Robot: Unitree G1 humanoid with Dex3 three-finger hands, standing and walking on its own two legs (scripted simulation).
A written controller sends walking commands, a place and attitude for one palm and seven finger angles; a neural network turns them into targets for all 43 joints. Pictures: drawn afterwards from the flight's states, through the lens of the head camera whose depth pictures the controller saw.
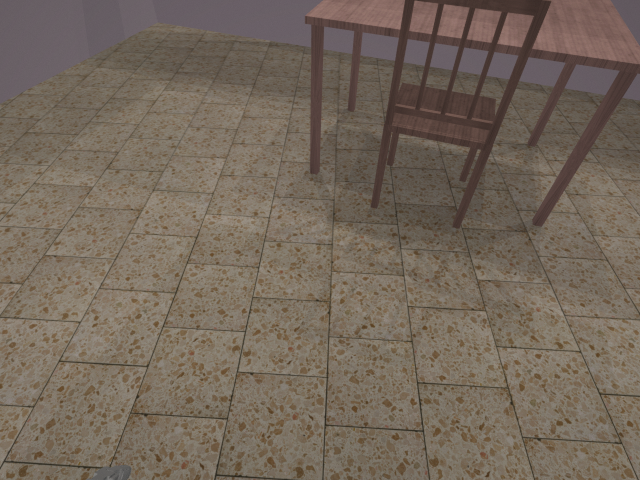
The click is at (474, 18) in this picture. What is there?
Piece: chair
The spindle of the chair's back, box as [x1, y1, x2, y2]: [441, 8, 474, 114]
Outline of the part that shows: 474,8 470,8 468,12 441,110 441,113 443,114 446,109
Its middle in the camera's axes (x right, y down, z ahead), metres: +0.46 -0.59 +1.32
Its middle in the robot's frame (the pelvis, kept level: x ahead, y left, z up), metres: +1.40 -0.40 -0.06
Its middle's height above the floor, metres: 0.71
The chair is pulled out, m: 0.00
